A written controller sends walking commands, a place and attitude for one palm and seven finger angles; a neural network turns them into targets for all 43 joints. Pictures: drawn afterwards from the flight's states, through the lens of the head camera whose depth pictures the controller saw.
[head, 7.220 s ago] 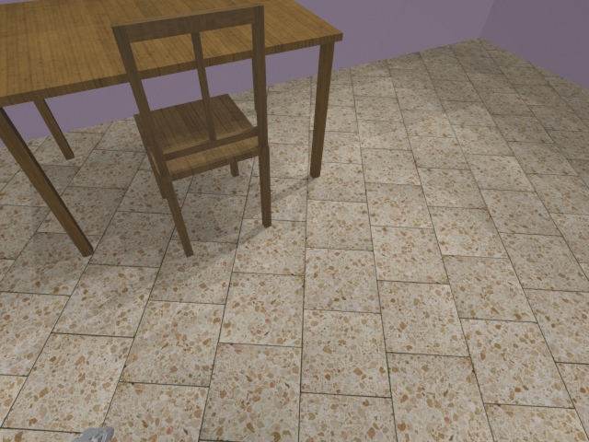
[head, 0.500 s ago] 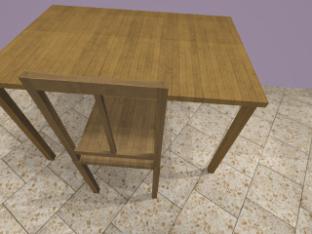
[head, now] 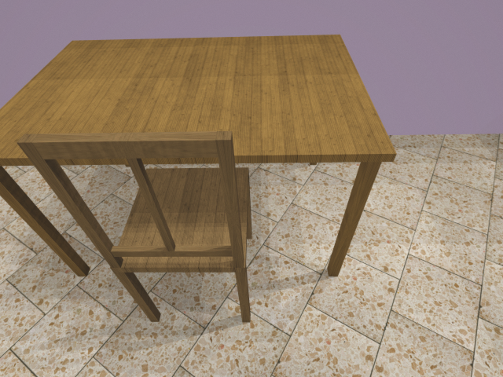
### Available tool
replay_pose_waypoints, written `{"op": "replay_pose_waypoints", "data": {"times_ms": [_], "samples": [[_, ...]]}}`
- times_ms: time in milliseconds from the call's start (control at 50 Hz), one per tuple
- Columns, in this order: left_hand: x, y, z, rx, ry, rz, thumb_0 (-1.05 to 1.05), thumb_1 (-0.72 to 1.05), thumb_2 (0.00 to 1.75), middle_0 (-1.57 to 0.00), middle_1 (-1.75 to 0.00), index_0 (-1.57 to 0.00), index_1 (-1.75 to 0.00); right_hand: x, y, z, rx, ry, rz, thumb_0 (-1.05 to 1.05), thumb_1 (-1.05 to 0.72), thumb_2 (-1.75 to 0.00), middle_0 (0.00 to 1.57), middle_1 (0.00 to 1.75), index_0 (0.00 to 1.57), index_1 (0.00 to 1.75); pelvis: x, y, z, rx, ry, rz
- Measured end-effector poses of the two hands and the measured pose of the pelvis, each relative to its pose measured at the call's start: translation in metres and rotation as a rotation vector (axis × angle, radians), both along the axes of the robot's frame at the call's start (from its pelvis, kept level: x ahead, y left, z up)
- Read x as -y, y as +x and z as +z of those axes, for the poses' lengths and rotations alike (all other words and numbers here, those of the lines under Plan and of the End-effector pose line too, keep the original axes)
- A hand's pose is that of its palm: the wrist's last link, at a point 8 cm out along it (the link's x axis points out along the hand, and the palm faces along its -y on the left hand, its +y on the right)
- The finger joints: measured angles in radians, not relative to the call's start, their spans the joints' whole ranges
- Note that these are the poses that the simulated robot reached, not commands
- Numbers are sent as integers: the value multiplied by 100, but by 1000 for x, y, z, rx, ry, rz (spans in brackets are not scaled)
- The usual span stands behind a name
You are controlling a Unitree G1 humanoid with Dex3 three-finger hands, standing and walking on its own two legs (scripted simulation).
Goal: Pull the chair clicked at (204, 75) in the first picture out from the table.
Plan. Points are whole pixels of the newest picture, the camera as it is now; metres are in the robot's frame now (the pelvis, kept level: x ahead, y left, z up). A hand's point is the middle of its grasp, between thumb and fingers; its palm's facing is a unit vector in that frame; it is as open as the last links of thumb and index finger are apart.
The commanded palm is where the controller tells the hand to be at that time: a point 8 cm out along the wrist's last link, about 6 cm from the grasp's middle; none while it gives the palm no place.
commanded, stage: come to a stop and stand still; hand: left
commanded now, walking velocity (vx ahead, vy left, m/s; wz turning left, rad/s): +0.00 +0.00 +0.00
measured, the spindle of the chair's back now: (155, 209) +0.48 +0.26 -0.07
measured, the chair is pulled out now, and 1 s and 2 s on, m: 0.00 0.00 0.00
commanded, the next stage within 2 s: look again from close up in 0.34 s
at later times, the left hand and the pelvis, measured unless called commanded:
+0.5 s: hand out of the picture -0.01 +0.14 -0.18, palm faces +0.04 -0.98 -0.17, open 7.4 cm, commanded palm none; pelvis +0.01 -0.01 +0.00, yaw +0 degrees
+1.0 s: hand out of the picture +0.03 +0.22 -0.18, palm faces +0.02 -0.98 -0.21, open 7.4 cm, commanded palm none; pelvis +0.02 +0.04 +0.00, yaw +0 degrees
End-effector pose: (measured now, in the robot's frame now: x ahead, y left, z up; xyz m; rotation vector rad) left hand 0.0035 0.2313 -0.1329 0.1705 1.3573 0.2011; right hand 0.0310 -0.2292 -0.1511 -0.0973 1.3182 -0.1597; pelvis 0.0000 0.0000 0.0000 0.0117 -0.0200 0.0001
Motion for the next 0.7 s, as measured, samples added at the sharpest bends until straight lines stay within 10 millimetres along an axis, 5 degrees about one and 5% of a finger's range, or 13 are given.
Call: {"op": "replay_pose_waypoints", "data": {"times_ms": [180, 320, 440, 520, 700], "samples": [[30, -10, -11, -32, -58, 11, 2, 93, 90, -20, -30, -20, -30, 5, -66, 1, -164, -9, -13, 0, -91, -90, 19, 29, 19, 30, 15, -2, 0, 16, -9, 8], [38, -16, -12, -58, -73, 21, 1, 92, 90, -20, -30, -20, -30, -1, -82, 2, -215, 7, -20, 0, -91, -90, 19, 29, 19, 30, 18, 0, 1, 14, -13, 11], [40, -16, -12, -69, -79, 31, 1, 91, 90, -20, -29, -20, -30, -7, -68, 2, -193, 14, -14, 0, -91, -90, 19, 29, 19, 30, 16, 6, 1, 9, -12, 10], [36, -14, -13, -45, -69, -2, 1, 91, 90, -20, -30, -20, -30, -11, -42, 0, -119, 15, -5, 0, -91, -90, 19, 29, 19, 30, 8, 7, -1, -8, -30, -1], [0, 10, -24, 16, -62, -4, 1, 91, 90, -20, -30, -20, -30, -17, 7, 7, 15, -61, 47, 2, -94, -90, 19, 29, 20, 30, -16, 16, -8, -3, -28, 7]]}}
